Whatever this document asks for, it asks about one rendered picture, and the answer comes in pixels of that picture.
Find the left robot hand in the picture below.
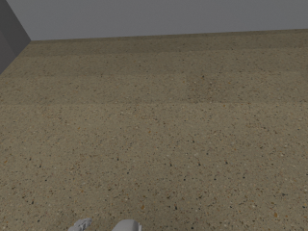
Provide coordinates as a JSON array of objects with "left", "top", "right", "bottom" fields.
[{"left": 67, "top": 218, "right": 92, "bottom": 231}]

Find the left robot thigh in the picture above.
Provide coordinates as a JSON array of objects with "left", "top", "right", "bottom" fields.
[{"left": 112, "top": 219, "right": 142, "bottom": 231}]

